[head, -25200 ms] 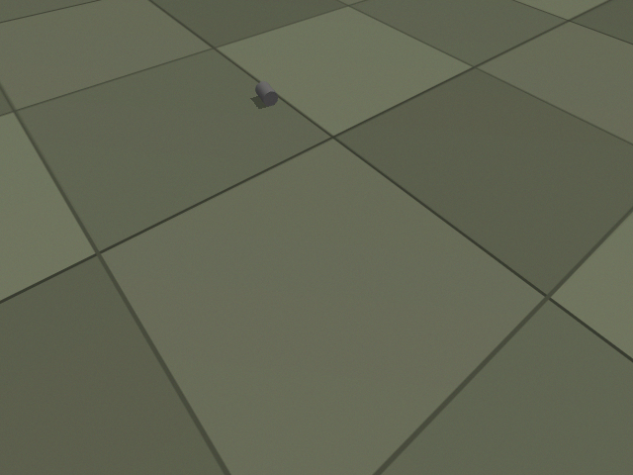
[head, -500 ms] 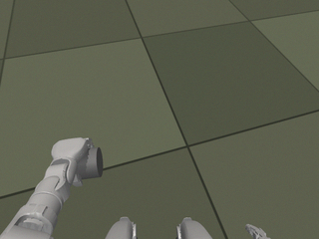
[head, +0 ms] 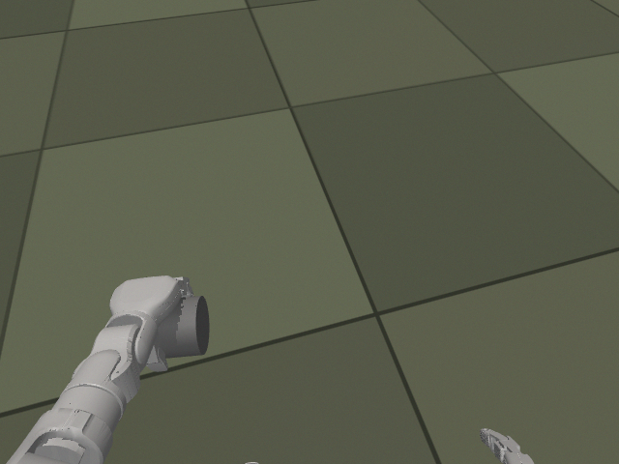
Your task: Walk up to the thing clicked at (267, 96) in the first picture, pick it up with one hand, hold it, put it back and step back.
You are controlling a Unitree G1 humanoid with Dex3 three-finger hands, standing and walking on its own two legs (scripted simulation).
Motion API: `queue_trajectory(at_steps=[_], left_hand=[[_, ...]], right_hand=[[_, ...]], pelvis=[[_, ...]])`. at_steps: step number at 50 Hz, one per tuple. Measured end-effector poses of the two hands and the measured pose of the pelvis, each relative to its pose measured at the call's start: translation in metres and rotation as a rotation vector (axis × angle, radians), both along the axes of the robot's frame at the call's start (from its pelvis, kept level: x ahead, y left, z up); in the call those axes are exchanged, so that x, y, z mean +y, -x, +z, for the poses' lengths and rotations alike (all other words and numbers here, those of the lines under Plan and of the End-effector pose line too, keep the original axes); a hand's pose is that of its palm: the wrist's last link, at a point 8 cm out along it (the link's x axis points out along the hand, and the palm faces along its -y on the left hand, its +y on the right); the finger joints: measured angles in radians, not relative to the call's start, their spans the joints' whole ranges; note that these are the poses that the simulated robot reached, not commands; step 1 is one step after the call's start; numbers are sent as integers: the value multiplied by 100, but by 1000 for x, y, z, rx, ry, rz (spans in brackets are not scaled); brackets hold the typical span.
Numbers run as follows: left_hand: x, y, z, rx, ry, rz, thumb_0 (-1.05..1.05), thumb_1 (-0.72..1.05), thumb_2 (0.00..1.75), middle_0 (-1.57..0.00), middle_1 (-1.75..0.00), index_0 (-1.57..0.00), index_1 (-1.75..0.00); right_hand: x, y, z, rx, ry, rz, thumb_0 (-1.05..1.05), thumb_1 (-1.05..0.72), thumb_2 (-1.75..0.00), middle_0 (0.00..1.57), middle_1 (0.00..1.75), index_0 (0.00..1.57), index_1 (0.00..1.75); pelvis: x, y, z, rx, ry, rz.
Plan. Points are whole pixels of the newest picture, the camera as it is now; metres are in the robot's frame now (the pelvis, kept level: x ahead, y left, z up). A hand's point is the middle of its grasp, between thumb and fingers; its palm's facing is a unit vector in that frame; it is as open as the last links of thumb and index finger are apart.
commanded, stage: hold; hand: left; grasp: from above
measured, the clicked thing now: (163, 328) +0.32 +0.22 -0.08
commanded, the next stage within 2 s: crouch in 1.62 s
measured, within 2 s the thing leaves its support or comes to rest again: neither
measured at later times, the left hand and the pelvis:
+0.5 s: hand (153, 331) +0.29 +0.22 -0.03, palm faces -0.44 -0.06 -0.89, open 11.3 cm; pelvis +0.00 -0.01 +0.01, yaw +0 degrees
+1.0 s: hand (152, 337) +0.28 +0.21 -0.01, palm faces -0.43 -0.06 -0.90, open 11.3 cm; pelvis -0.01 -0.01 +0.02, yaw +0 degrees
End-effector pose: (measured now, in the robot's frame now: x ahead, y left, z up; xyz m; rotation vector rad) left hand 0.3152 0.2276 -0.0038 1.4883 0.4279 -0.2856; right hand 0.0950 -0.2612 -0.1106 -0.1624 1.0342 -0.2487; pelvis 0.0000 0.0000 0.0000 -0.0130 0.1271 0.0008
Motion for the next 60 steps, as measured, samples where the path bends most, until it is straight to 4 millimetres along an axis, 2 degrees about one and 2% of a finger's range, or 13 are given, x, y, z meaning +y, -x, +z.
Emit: queue_trajectory(at_steps=[15,38,60], left_hand=[[-4,7,20,5,4,-15,0,-16,53,-61,-55,-63,-54],[-14,29,38,2,10,-34,0,-17,53,-60,-57,-63,-56],[-18,37,51,-7,16,-41,0,-16,53,-59,-59,-61,-59]], right_hand=[[1,-21,12,-49,-16,20,1,-89,-90,20,30,20,30],[-2,-26,20,-95,-28,37,1,-89,-90,20,30,20,30],[4,-36,27,-135,-43,51,1,-90,-90,20,30,20,30]], pelvis=[[-3,-2,8,-42,-6,-3],[-11,9,15,-91,-15,-4],[-11,13,19,-117,-17,-6]])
